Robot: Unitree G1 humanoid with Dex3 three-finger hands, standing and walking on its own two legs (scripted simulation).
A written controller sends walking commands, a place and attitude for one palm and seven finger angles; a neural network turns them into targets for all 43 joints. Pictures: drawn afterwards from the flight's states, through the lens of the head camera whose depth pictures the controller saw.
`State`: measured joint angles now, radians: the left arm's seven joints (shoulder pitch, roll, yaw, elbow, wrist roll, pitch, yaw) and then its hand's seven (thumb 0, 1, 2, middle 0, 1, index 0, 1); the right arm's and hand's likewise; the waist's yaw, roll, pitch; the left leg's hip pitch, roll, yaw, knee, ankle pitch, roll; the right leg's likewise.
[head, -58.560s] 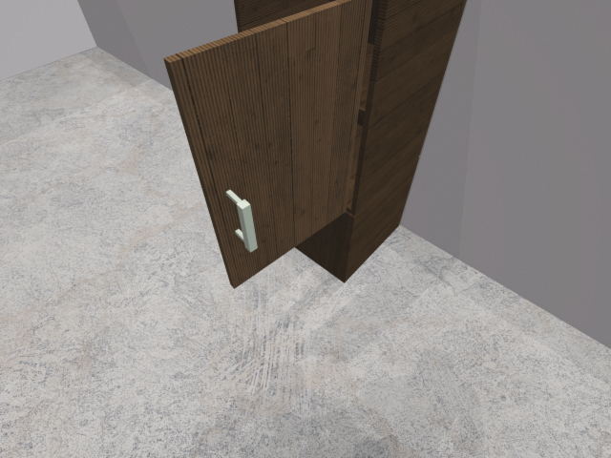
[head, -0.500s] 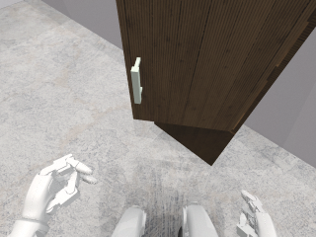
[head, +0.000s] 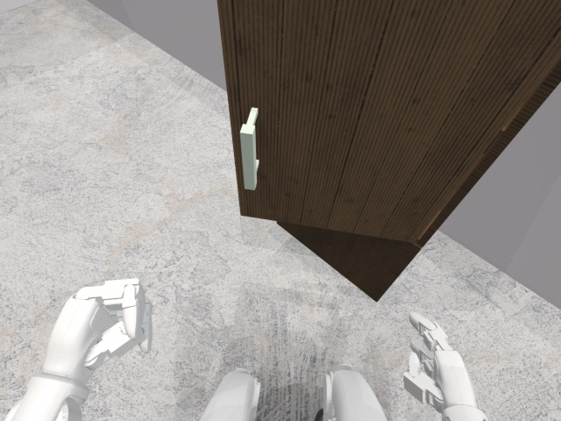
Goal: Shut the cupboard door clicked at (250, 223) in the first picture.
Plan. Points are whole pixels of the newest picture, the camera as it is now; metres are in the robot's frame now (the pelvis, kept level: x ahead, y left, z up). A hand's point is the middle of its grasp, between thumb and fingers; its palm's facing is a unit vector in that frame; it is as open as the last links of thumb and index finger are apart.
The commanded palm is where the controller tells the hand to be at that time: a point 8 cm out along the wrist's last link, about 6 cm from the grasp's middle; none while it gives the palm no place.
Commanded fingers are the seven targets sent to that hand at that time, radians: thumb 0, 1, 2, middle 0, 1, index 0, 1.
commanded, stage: raise the hand and make a fist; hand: left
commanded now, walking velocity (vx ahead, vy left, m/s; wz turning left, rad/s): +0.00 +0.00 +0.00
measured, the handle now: (251, 151) +0.53 +0.10 +0.04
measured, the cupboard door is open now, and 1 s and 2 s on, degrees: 33 33 33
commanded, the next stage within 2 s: bring the fist close to the handle in 0.50 s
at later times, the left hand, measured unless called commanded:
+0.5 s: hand (151, 324) +0.22 +0.18 +0.06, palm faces -0.09 -0.99 -0.05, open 3.1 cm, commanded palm +0.20 +0.23 +0.06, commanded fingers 0.00 0.90 0.90 -1.30 -1.50 -1.30 -1.50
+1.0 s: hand (196, 278) +0.29 +0.14 +0.05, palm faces -0.15 -0.99 -0.02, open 3.1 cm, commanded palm +0.28 +0.19 +0.05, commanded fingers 0.00 0.90 0.90 -1.30 -1.50 -1.30 -1.50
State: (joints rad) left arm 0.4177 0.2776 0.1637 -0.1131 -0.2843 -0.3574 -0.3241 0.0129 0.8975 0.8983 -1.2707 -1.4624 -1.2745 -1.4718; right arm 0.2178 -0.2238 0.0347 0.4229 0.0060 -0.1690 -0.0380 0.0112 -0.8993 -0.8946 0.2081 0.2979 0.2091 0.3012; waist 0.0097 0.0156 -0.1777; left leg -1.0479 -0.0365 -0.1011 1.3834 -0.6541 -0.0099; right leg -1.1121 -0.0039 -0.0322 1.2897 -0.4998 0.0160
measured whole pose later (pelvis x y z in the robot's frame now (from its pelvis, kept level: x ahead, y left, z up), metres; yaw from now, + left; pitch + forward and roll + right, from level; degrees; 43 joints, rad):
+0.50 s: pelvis +0.00 -0.01 +0.00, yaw +0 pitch +19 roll -2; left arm 0.40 0.27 0.18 -0.07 -0.30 -0.38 -0.33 0.01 0.90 0.90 -1.30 -1.49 -1.30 -1.50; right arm 0.25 -0.25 0.00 0.44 0.01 -0.15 -0.05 0.01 -0.90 -0.89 0.21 0.30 0.21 0.30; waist -0.01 0.02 -0.18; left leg -1.05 -0.03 -0.09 1.37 -0.65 -0.02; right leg -1.12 0.00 -0.02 1.30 -0.50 0.00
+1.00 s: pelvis +0.00 +0.00 +0.00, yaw +0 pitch +19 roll -2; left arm 0.12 0.22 0.06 0.05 -0.20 -0.31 -0.20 0.01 0.90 0.90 -1.30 -1.49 -1.30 -1.50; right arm 0.24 -0.23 0.03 0.45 0.00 -0.12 -0.03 0.01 -0.90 -0.89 0.21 0.30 0.21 0.30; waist -0.03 0.02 -0.18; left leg -1.07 -0.04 -0.08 1.37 -0.64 -0.01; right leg -1.14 -0.01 -0.02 1.28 -0.49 0.02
